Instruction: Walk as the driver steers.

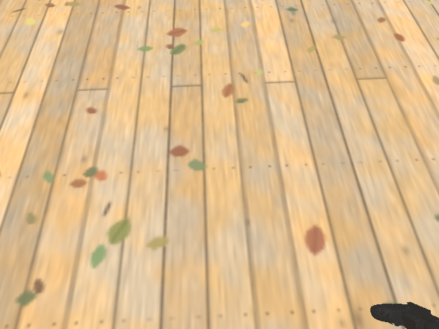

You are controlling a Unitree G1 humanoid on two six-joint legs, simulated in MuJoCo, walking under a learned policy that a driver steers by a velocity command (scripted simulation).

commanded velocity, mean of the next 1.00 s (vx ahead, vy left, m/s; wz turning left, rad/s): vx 0.50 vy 0.00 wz -0.10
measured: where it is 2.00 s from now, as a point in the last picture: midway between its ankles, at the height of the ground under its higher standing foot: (261, 191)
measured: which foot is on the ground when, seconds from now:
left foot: up 0.00-0.02, down 0.04-0.56, up 0.58-1.00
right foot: down 0.00-0.04, up 0.06-0.52, down 0.54-1.00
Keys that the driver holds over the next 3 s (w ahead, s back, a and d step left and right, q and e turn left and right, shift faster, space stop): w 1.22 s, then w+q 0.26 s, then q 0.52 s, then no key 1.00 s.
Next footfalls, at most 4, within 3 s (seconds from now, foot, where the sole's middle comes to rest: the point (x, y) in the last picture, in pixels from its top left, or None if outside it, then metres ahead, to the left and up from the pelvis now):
0.04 left None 0.19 0.11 -0.77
0.54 right None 0.44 -0.09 -0.77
1.10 left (234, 238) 0.75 0.07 -0.77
1.62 right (288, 177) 1.03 -0.11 -0.77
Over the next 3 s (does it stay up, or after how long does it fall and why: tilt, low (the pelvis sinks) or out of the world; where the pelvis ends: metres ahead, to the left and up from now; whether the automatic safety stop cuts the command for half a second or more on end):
stays up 0.92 -0.02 0.02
